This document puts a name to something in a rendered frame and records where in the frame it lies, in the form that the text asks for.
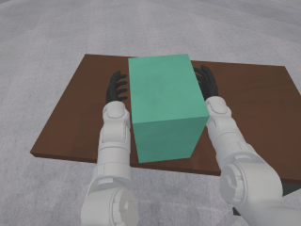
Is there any left robot upper arm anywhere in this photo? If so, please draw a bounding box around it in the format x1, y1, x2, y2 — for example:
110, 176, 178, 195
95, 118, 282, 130
80, 186, 139, 226

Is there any left robot forearm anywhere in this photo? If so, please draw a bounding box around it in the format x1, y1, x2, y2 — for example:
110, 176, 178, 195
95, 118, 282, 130
80, 101, 133, 217

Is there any right robot forearm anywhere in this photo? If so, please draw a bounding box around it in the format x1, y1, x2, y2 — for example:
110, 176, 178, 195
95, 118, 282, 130
205, 96, 283, 196

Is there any right robot upper arm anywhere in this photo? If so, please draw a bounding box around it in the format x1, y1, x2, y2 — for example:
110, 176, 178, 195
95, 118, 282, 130
219, 162, 301, 226

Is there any robot right hand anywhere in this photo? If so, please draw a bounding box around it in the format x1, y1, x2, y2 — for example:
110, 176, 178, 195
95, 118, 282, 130
193, 65, 219, 102

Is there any robot left hand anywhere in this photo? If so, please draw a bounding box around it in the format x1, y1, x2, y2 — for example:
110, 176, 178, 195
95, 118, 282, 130
105, 71, 128, 105

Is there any table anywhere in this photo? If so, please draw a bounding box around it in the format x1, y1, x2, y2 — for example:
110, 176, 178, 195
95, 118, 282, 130
30, 54, 301, 216

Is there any carton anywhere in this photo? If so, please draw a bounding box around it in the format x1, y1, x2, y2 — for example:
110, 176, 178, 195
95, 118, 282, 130
128, 54, 210, 163

